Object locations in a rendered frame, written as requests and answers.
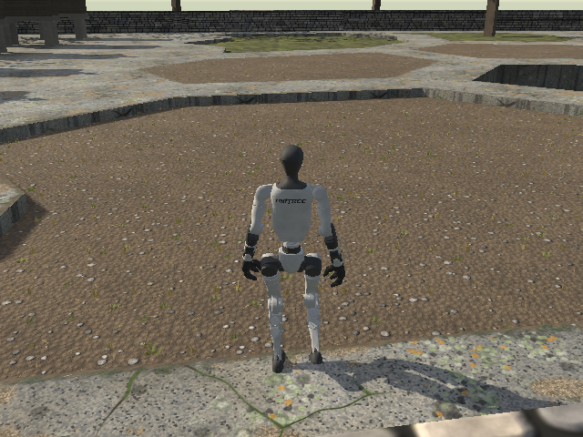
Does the robot right forearm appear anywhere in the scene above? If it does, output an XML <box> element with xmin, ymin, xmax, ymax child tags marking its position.
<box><xmin>324</xmin><ymin>223</ymin><xmax>343</xmax><ymax>267</ymax></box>

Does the right robot upper arm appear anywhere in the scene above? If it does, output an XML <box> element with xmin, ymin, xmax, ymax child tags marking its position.
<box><xmin>311</xmin><ymin>185</ymin><xmax>332</xmax><ymax>237</ymax></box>

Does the humanoid robot torso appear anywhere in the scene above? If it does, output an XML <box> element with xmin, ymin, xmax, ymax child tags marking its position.
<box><xmin>271</xmin><ymin>180</ymin><xmax>312</xmax><ymax>273</ymax></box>

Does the robot left forearm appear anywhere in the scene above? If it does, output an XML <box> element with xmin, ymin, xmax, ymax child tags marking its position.
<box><xmin>242</xmin><ymin>222</ymin><xmax>259</xmax><ymax>261</ymax></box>

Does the robot right shin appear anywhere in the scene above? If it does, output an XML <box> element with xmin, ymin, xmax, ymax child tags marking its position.
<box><xmin>307</xmin><ymin>293</ymin><xmax>321</xmax><ymax>353</ymax></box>

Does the left robot hand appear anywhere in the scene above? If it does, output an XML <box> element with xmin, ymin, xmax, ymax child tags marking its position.
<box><xmin>241</xmin><ymin>259</ymin><xmax>261</xmax><ymax>280</ymax></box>

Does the right robot hand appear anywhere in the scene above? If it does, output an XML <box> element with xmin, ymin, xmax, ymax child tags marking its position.
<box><xmin>323</xmin><ymin>264</ymin><xmax>345</xmax><ymax>287</ymax></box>

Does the left robot upper arm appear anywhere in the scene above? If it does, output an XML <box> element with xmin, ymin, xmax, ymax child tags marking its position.
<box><xmin>249</xmin><ymin>184</ymin><xmax>272</xmax><ymax>235</ymax></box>

